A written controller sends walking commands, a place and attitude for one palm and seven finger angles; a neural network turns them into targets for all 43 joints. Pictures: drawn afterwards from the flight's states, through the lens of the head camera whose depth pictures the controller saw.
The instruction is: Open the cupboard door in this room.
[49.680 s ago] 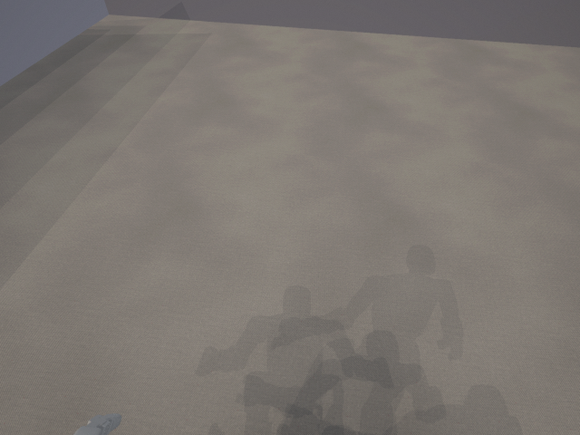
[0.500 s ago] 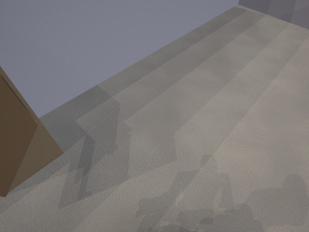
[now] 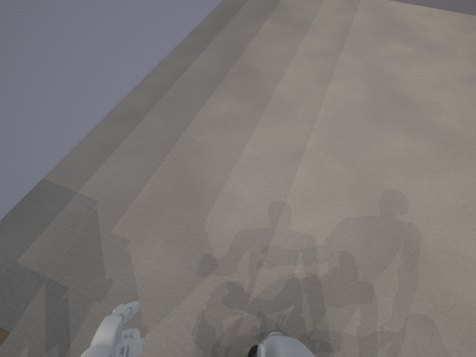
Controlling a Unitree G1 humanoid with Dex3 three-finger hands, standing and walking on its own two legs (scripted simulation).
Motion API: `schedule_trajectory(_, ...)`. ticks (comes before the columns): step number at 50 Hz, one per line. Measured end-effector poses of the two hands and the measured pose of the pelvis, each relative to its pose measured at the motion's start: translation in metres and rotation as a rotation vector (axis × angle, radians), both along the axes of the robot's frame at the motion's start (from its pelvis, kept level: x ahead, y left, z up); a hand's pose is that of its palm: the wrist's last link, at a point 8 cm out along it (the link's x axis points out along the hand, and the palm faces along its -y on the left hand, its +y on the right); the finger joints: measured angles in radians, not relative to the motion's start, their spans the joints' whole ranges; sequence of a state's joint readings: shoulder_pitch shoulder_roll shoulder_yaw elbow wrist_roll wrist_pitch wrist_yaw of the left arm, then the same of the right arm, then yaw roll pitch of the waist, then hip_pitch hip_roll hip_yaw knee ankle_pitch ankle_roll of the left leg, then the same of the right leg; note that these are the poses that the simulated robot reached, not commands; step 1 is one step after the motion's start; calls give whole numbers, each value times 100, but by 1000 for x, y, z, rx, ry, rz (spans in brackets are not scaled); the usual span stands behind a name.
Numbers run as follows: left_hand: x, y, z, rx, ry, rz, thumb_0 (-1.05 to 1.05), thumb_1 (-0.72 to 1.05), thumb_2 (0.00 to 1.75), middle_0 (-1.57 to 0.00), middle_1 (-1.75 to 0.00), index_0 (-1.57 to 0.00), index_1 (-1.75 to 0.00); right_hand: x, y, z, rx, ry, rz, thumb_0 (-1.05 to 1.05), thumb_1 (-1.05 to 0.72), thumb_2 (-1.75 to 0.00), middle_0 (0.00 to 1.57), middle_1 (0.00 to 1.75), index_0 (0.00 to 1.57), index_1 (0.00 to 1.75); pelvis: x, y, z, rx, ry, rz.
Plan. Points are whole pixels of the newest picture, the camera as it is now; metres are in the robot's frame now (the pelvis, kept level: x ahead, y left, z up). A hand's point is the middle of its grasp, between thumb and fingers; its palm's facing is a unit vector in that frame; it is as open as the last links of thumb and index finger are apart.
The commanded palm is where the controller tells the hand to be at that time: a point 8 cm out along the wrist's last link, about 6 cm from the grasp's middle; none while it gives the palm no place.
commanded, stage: walk to a spot facing it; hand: left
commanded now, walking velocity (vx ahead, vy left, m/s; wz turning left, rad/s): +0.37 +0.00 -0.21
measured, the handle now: out of the picture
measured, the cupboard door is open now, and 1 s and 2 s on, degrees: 44 44 44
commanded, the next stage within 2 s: turn to face it in 0.74 s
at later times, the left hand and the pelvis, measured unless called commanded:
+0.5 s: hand (153, 343) +0.16 +0.16 -0.16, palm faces +0.01 -0.99 -0.15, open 7.4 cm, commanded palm none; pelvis +0.25 +0.00 +0.01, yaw -6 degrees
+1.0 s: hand (211, 144) +0.65 +0.08 -0.14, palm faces -0.28 -0.92 -0.26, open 7.4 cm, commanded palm none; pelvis +0.47 -0.08 +0.01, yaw -14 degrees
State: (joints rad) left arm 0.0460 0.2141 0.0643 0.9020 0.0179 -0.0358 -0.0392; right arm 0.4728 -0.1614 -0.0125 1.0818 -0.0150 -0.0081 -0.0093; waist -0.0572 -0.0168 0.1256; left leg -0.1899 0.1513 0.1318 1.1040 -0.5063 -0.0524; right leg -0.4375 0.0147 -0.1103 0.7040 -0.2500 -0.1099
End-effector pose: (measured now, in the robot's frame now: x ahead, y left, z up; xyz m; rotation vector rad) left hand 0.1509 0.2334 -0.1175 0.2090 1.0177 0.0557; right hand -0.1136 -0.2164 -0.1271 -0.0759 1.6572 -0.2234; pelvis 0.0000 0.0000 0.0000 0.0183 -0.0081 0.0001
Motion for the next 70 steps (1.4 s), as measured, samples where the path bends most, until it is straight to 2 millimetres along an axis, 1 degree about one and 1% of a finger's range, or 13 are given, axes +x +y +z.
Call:
schedule_trajectory(5, -6, -16, 7, 15, 136, 15, 0, 91, 90, -20, -30, -20, -30, 119, -25, 6, -29, -226, 14, 1, -90, -90, 20, 30, 20, 30, 39, -12, 20, -1, 6, -33)
schedule_trajectory(11, -7, -9, 16, 47, 239, 73, -1, 94, 90, -20, -30, -20, -30, 252, -38, 21, -37, -445, 64, 1, -91, -90, 20, 30, 20, 30, 93, -19, 31, -3, 27, -66)
schedule_trajectory(20, -8, -19, 5, -2, 438, 156, 0, 92, 90, -20, -30, -20, -30, 414, -27, 27, -24, -572, 139, 1, -91, -90, 20, 30, 20, 30, 192, -11, 25, -16, 22, -94)
schedule_trajectory(25, 12, -19, -11, -39, 572, 165, 1, 91, 90, -20, -30, -20, -30, 491, -13, 22, -45, -640, 161, 1, -90, -90, 20, 30, 20, 30, 255, 2, 9, -22, 13, -113)
schedule_trajectory(27, 36, -16, -16, -46, 590, 143, 1, 91, 90, -20, -30, -20, -30, 502, -10, 20, -63, -650, 139, 1, -90, -90, 20, 30, 20, 30, 275, 6, 6, -16, 2, -130)
schedule_trajectory(29, 73, -12, -16, -40, 561, 111, 1, 91, 90, -20, -30, -20, -30, 497, -10, 20, -72, -617, 103, 1, -90, -90, 20, 30, 21, 30, 293, 7, 10, -10, -4, -146)
schedule_trajectory(38, 294, -15, 7, 0, 248, -33, 1, 92, 90, -20, -30, -20, -30, 422, -23, 23, -95, -270, -73, 0, -94, -90, 20, 30, 21, 30, 369, -6, 31, -10, 2, -199)
schedule_trajectory(43, 401, -42, 16, 50, 167, -155, 1, 93, 90, -20, -30, -19, -30, 398, -27, 17, -66, -136, -188, 0, -92, -90, 20, 30, 20, 30, 411, -31, 26, 3, 6, -255)
schedule_trajectory(48, 489, -91, 10, 88, 55, -241, 1, 92, 90, -20, -30, -19, -30, 400, -36, -1, -3, -25, -262, 1, -91, -90, 20, 30, 20, 30, 455, -70, 6, 22, 9, -257)
schedule_trajectory(52, 509, -122, 13, 52, 26, -220, 0, 92, 90, -20, -30, -20, -30, 439, -53, -1, 16, -24, -249, 1, -91, -90, 20, 30, 20, 30, 475, -87, 12, 1, -1, -211)
schedule_trajectory(57, 499, -145, 12, -19, 71, -141, 0, 91, 90, -20, -30, -20, -30, 524, -83, 8, -6, -154, -167, 1, -91, -90, 20, 30, 20, 30, 496, -98, 25, -3, 7, -153)
schedule_trajectory(63, 500, -131, 4, -52, 58, -18, -3, 94, 90, -21, -30, -20, -30, 624, -109, 18, -58, -300, -20, 1, -91, -90, 20, 30, 20, 30, 517, -98, 24, -26, 15, -70)
schedule_trajectory(70, 472, -85, -27, -46, 165, 112, -1, 92, 90, -21, -30, -20, -30, 713, -120, 22, -139, -431, 145, 1, -92, -90, 20, 30, 20, 30, 540, -81, 5, -43, 18, 8)
